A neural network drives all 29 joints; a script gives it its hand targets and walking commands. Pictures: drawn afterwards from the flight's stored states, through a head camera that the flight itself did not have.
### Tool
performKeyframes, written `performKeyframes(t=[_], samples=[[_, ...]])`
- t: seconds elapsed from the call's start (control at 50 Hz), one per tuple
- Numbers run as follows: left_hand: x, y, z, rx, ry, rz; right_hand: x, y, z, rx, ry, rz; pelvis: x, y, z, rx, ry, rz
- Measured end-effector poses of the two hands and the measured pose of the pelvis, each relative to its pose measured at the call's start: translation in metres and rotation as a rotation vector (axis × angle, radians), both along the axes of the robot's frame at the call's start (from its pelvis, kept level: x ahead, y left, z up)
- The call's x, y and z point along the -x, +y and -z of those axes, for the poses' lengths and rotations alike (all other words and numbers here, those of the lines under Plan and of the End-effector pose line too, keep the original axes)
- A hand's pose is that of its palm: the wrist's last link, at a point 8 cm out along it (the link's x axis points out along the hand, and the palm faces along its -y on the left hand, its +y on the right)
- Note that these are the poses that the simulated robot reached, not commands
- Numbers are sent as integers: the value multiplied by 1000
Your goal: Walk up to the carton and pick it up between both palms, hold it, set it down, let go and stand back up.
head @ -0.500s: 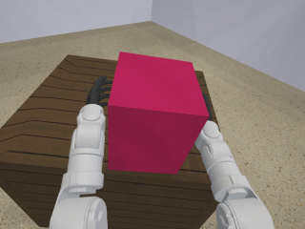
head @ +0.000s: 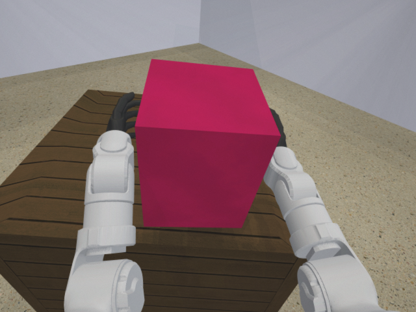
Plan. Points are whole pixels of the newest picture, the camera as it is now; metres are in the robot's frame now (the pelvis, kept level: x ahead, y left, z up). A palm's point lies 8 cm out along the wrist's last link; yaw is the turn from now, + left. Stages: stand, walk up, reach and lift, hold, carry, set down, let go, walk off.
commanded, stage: reach and lift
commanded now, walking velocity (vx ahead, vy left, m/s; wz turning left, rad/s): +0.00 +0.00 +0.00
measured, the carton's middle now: (198, 147) +0.39 -0.01 +0.17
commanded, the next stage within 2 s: hold in 1.00 s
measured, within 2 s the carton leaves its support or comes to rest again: neither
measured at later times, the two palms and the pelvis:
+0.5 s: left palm (117, 127) +0.38 +0.14 +0.22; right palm (275, 138) +0.37 -0.16 +0.21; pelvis +0.00 +0.00 +0.00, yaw +0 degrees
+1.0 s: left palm (110, 121) +0.37 +0.14 +0.24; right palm (275, 127) +0.37 -0.15 +0.23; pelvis +0.00 +0.00 +0.00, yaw +0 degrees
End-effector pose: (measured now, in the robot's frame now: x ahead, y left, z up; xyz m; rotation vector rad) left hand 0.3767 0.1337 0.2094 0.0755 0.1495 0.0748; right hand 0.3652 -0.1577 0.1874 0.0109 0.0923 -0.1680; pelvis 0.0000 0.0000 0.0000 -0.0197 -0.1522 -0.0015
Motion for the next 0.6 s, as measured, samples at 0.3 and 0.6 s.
performKeyframes(t=[0.3, 0.6], samples=[[-1, 3, -9, -2, 8, -3, -2, 2, -12, -24, 7, -2, 2, 0, 0, 1, 11, -2], [-1, 3, -21, 12, -2, -14, -6, 3, -26, -17, 0, -16, 1, -3, 0, 1, 19, -4]])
